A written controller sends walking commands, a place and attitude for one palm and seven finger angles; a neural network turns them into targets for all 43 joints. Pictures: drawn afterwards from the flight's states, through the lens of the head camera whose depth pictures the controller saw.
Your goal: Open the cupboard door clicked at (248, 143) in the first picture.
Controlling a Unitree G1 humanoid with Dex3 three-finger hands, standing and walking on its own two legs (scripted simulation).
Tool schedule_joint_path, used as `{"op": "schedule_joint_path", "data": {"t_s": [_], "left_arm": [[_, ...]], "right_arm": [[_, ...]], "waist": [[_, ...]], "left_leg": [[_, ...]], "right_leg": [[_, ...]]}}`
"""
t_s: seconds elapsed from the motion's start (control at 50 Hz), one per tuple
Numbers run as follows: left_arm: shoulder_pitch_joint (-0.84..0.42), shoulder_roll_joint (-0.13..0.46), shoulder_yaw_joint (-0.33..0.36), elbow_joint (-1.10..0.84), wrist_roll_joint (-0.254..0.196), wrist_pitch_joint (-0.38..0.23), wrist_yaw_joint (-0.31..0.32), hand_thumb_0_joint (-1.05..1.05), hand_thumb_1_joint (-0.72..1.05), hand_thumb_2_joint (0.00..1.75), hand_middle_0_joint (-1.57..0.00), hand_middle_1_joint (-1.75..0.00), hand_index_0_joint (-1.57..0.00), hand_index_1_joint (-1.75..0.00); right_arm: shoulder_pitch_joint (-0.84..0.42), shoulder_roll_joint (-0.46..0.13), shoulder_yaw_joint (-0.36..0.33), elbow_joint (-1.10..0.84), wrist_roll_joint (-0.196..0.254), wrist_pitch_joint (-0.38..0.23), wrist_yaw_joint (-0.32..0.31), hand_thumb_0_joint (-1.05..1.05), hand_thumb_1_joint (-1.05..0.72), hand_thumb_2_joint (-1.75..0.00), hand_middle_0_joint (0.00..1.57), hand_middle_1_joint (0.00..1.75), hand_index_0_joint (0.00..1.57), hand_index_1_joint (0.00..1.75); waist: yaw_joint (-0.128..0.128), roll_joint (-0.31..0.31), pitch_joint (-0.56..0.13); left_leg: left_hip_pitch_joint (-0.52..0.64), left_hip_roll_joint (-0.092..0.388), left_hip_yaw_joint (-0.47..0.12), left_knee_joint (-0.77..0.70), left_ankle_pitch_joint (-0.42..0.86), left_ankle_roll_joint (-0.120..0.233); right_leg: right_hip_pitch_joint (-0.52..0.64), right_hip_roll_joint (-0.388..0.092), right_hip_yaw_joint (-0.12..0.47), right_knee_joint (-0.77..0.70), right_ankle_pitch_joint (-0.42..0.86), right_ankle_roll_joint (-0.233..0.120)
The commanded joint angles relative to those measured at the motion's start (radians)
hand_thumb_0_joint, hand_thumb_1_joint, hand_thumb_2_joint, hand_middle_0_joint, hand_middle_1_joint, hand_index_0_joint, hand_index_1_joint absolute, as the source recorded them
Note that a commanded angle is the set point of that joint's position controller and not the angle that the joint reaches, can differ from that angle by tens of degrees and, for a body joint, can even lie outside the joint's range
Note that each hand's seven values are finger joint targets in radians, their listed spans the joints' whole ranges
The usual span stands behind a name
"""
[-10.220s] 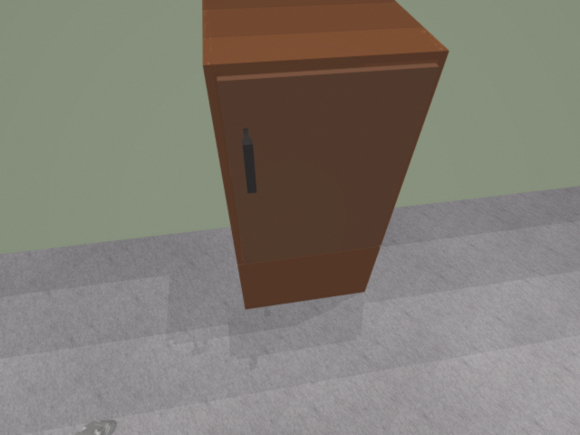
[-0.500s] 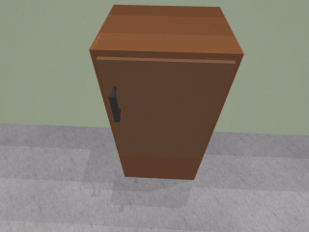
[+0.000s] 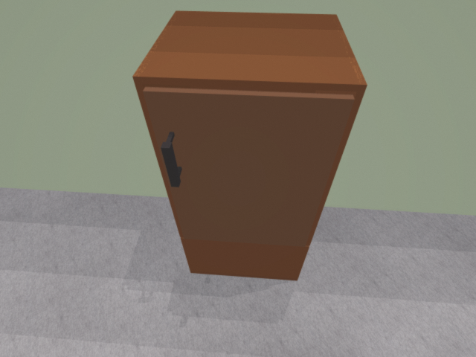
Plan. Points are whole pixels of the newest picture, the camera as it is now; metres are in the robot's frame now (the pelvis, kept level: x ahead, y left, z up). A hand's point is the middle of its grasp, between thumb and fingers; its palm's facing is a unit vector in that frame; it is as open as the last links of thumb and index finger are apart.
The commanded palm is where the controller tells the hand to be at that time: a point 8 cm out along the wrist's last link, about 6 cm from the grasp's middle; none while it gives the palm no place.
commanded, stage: raise the hand with hooked fingers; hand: left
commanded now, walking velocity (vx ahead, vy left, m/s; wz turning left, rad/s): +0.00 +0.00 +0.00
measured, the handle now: (173, 160) +0.54 +0.20 -0.01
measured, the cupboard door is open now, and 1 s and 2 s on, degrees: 0 0 0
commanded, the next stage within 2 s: none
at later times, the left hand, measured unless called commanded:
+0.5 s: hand (120, 338) +0.16 +0.21 -0.05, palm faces +0.05 -1.00 -0.05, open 9.5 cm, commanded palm +0.15 +0.26 -0.04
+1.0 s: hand (99, 297) +0.22 +0.26 -0.02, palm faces -0.02 -1.00 -0.06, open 12.5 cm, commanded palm +0.20 +0.32 -0.02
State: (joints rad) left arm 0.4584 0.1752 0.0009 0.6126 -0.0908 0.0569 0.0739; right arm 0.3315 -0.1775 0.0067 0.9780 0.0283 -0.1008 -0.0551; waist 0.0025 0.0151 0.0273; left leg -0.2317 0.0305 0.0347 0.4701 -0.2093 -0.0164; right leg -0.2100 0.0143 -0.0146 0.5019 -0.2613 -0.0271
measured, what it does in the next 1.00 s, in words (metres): lowers itself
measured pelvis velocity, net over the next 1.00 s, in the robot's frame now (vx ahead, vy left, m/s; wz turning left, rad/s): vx -0.01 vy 0.03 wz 0.02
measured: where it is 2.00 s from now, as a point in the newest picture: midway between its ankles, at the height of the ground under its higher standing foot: outside the picture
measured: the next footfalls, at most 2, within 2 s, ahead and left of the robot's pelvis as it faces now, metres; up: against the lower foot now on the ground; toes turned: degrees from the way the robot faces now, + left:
none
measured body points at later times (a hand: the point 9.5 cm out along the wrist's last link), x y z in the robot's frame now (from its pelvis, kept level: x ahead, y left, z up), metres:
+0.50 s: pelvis -0.01 +0.01 -0.10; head +0.04 +0.02 +0.35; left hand +0.15 +0.26 -0.04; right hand +0.24 -0.21 -0.15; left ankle +0.03 +0.13 -0.74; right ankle +0.00 -0.10 -0.74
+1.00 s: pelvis -0.01 +0.03 -0.08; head +0.04 +0.05 +0.37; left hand +0.21 +0.31 -0.02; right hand +0.16 -0.22 -0.14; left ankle +0.03 +0.13 -0.74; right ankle +0.00 -0.10 -0.74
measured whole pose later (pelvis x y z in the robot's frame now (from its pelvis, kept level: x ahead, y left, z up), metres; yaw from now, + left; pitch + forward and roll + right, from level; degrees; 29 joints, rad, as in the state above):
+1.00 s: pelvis -0.01 +0.03 -0.08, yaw +1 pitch +13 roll -3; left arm 0.31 0.32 0.27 0.06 -0.33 -0.35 -0.37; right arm 0.27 -0.27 -0.01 0.55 0.04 -0.20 -0.06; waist -0.02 0.02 -0.13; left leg -0.87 0.02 -0.02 1.11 -0.47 0.03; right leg -0.78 0.00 -0.06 1.05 -0.50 0.01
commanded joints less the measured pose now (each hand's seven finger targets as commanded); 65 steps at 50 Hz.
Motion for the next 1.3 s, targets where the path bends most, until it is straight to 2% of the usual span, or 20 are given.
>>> {"op": "schedule_joint_path", "data": {"t_s": [0.0, 0.02, 0.04, 0.06, 0.1, 0.14, 0.16, 0.18, 0.22, 0.28, 0.34, 0.36, 0.44, 0.48, 0.56, 0.62, 0.66, 0.74, 1.02, 1.28], "left_arm": [[-0.191, 0.001, -0.031, -0.658, -0.118, -0.211, 0.030, 0.00, 0.78, 0.85, -0.21, -0.37, -0.21, -0.37], [-0.167, 0.028, -0.001, -0.611, -0.116, -0.264, 0.005, 0.00, 0.76, 0.84, -0.21, -0.39, -0.21, -0.39], [-0.132, 0.002, 0.007, -0.516, -0.123, -0.325, -0.032, 0.00, 0.74, 0.83, -0.21, -0.40, -0.21, -0.40], [-0.101, -0.009, 0.024, -0.434, -0.122, -0.395, -0.080, 0.00, 0.71, 0.82, -0.21, -0.42, -0.21, -0.42], [0.039, 0.011, 0.095, -0.374, -0.143, -0.549, -0.196, 0.00, 0.67, 0.80, -0.22, -0.45, -0.22, -0.45], [0.120, 0.043, 0.138, -0.385, -0.164, -0.684, -0.332, 0.00, 0.62, 0.78, -0.22, -0.48, -0.22, -0.48], [0.121, 0.116, 0.202, -0.372, -0.166, -0.728, -0.405, 0.00, 0.60, 0.77, -0.22, -0.50, -0.22, -0.50], [0.104, 0.157, 0.236, -0.436, -0.176, -0.743, -0.446, 0.00, 0.57, 0.76, -0.22, -0.51, -0.22, -0.51], [0.098, 0.166, 0.269, -0.525, -0.204, -0.679, -0.469, 0.00, 0.53, 0.74, -0.23, -0.54, -0.23, -0.54], [0.015, 0.161, 0.266, -0.755, -0.237, -0.595, -0.435, 0.00, 0.46, 0.71, -0.23, -0.58, -0.23, -0.58], [-0.071, 0.159, 0.231, -0.943, -0.206, -0.605, -0.378, 0.00, 0.39, 0.68, -0.24, -0.63, -0.24, -0.63], [-0.139, 0.170, 0.218, -0.987, -0.207, -0.620, -0.378, 0.00, 0.36, 0.67, -0.24, -0.64, -0.24, -0.64], [-0.138, 0.157, 0.181, -0.918, -0.195, -0.616, -0.420, 0.00, 0.27, 0.63, -0.25, -0.70, -0.25, -0.70], [-0.131, 0.169, 0.193, -0.859, -0.209, -0.567, -0.456, 0.00, 0.22, 0.61, -0.25, -0.74, -0.25, -0.74], [-0.070, 0.227, 0.291, -0.801, -0.242, -0.454, -0.472, 0.00, 0.13, 0.57, -0.25, -0.80, -0.25, -0.80], [-0.075, 0.227, 0.316, -0.853, -0.256, -0.431, -0.441, 0.00, 0.06, 0.54, -0.26, -0.84, -0.26, -0.84], [-0.078, 0.249, 0.351, -0.812, -0.260, -0.434, -0.419, 0.00, 0.01, 0.52, -0.26, -0.87, -0.26, -0.87], [-0.134, 0.232, 0.319, -0.797, -0.250, -0.478, -0.411, 0.00, -0.08, 0.48, -0.27, -0.93, -0.27, -0.93], [-0.285, 0.331, 0.385, -0.713, -0.262, -0.469, -0.452, 0.00, -0.41, 0.34, -0.29, -1.14, -0.29, -1.14], [-0.518, 0.441, 0.468, -0.536, -0.300, -0.413, -0.564, 0.00, -0.50, 0.30, -0.30, -1.20, -0.30, -1.20]], "right_arm": [[-0.179, -0.186, -0.036, -0.312, 0.038, -0.225, -0.056, 0.00, -0.90, -0.90, 0.20, 0.30, 0.20, 0.30], [-0.166, -0.205, -0.051, -0.323, 0.023, -0.236, -0.055, 0.00, -0.90, -0.90, 0.20, 0.30, 0.20, 0.30], [-0.161, -0.202, -0.058, -0.343, 0.003, -0.243, -0.049, 0.00, -0.90, -0.90, 0.20, 0.30, 0.20, 0.30], [-0.163, -0.196, -0.068, -0.370, 0.000, -0.252, -0.034, 0.00, -0.90, -0.90, 0.20, 0.30, 0.20, 0.30], [-0.193, -0.189, -0.089, -0.428, -0.021, -0.259, 0.000, 0.00, -0.90, -0.90, 0.20, 0.30, 0.20, 0.30], [-0.222, -0.187, -0.104, -0.494, -0.020, -0.253, 0.038, 0.00, -0.90, -0.90, 0.20, 0.30, 0.20, 0.30], [-0.212, -0.192, -0.116, -0.518, -0.013, -0.244, 0.055, 0.00, -0.90, -0.90, 0.20, 0.30, 0.20, 0.30], [-0.235, -0.193, -0.117, -0.559, -0.011, -0.231, 0.058, 0.00, -0.90, -0.90, 0.20, 0.30, 0.20, 0.30], [-0.257, -0.185, -0.118, -0.624, 0.000, -0.197, 0.046, 0.00, -0.90, -0.90, 0.20, 0.30, 0.20, 0.30], [-0.233, -0.172, -0.113, -0.663, 0.002, -0.156, 0.029, 0.00, -0.90, -0.90, 0.20, 0.30, 0.20, 0.30], [-0.180, -0.162, -0.104, -0.641, -0.011, -0.135, 0.014, 0.00, -0.90, -0.90, 0.20, 0.30, 0.20, 0.30], [-0.163, -0.167, -0.096, -0.629, -0.019, -0.134, 0.007, 0.00, -0.90, -0.90, 0.20, 0.30, 0.20, 0.30], [-0.157, -0.177, -0.081, -0.589, -0.017, -0.149, -0.003, 0.00, -0.90, -0.90, 0.20, 0.30, 0.20, 0.30], [-0.164, -0.184, -0.074, -0.584, -0.008, -0.152, -0.008, 0.00, -0.90, -0.90, 0.20, 0.30, 0.20, 0.30], [-0.189, -0.184, -0.069, -0.601, 0.005, -0.146, -0.014, 0.00, -0.90, -0.90, 0.20, 0.30, 0.20, 0.30], [-0.187, -0.172, -0.063, -0.612, 0.005, -0.143, -0.015, 0.00, -0.90, -0.90, 0.20, 0.30, 0.20, 0.30], [-0.186, -0.171, -0.062, -0.602, 0.002, -0.142, -0.017, 0.00, -0.90, -0.90, 0.20, 0.30, 0.20, 0.30], [-0.156, -0.187, -0.058, -0.591, 0.004, -0.152, -0.013, 0.00, -0.90, -0.90, 0.20, 0.30, 0.20, 0.30], [-0.103, -0.230, -0.050, -0.593, 0.013, -0.154, -0.014, 0.00, -0.90, -0.90, 0.20, 0.30, 0.20, 0.30], [-0.087, -0.247, -0.032, -0.588, 0.016, -0.145, -0.023, 0.00, -0.90, -0.90, 0.20, 0.30, 0.20, 0.30]], "waist": [[-0.073, -0.026, 0.043], [-0.086, -0.147, 0.045], [-0.080, -0.237, 0.064], [-0.058, -0.202, 0.051], [0.019, -0.294, -0.066], [0.051, -0.218, -0.148], [0.062, -0.125, -0.173], [0.071, -0.123, -0.238], [0.085, -0.091, -0.323], [0.057, 0.027, -0.360], [-0.003, 0.073, -0.374], [-0.029, 0.051, -0.369], [-0.055, 0.082, -0.352], [-0.050, 0.066, -0.352], [0.005, 0.039, -0.420], [0.017, 0.042, -0.441], [0.020, -0.002, -0.401], [-0.007, 0.035, -0.354], [-0.014, 0.115, -0.328], [-0.019, 0.085, -0.358]], "left_leg": [[-0.072, -0.027, -0.043, 0.026, -0.156, 0.044], [-0.123, -0.037, -0.034, 0.092, -0.179, 0.041], [-0.207, -0.046, -0.036, 0.167, -0.198, 0.036], [-0.276, -0.059, -0.032, 0.231, -0.203, 0.025], [-0.431, -0.058, -0.032, 0.337, -0.209, 0.011], [-0.531, -0.069, -0.024, 0.439, -0.197, 0.007], [-0.556, -0.071, -0.021, 0.493, -0.163, 0.005], [-0.597, -0.074, -0.011, 0.529, -0.147, 0.013], [-0.604, -0.075, 0.004, 0.548, -0.127, 0.027], [-0.540, -0.057, -0.013, 0.562, -0.085, 0.038], [-0.483, -0.032, -0.041, 0.584, -0.006, 0.051], [-0.482, -0.026, -0.055, 0.605, 0.005, 0.054], [-0.496, -0.017, -0.076, 0.609, -0.049, 0.052], [-0.511, -0.019, -0.083, 0.603, -0.084, 0.050], [-0.495, -0.026, -0.088, 0.549, -0.077, 0.048], [-0.460, -0.026, -0.089, 0.507, -0.059, 0.044], [-0.476, -0.022, -0.095, 0.498, -0.064, 0.042], [-0.463, -0.021, -0.097, 0.472, -0.119, 0.038], [-0.376, -0.018, -0.108, 0.394, -0.115, 0.028], [-0.344, -0.026, -0.091, 0.393, -0.052, 0.036]], "right_leg": [[-0.244, -0.024, -0.056, -0.043, -0.188, 0.027], [-0.333, -0.026, -0.049, -0.040, -0.311, 0.036], [-0.421, -0.025, -0.047, -0.002, -0.389, 0.041], [-0.469, -0.033, -0.029, 0.051, -0.406, 0.034], [-0.504, -0.031, 0.004, 0.177, -0.436, 0.023], [-0.478, -0.040, 0.052, 0.275, -0.337, 0.009], [-0.458, -0.049, 0.090, 0.327, -0.262, -0.006], [-0.434, -0.060, 0.112, 0.359, -0.205, -0.001], [-0.413, -0.053, 0.125, 0.392, -0.162, 0.008], [-0.456, -0.027, 0.100, 0.416, -0.103, 0.010], [-0.517, -0.002, 0.035, 0.466, 0.037, 0.009], [-0.549, 0.010, 0.023, 0.490, 0.054, 0.009], [-0.628, 0.017, -0.012, 0.486, -0.044, 0.005], [-0.624, 0.021, -0.011, 0.471, -0.093, 0.004], [-0.540, 0.020, -0.025, 0.450, -0.110, 0.002], [-0.510, 0.014, -0.045, 0.440, -0.099, 0.006], [-0.514, 0.022, -0.053, 0.437, -0.110, 0.003], [-0.563, 0.017, -0.061, 0.426, -0.163, 0.004], [-0.530, 0.024, -0.067, 0.387, -0.132, -0.006], [-0.458, 0.032, -0.045, 0.338, -0.071, -0.007]]}}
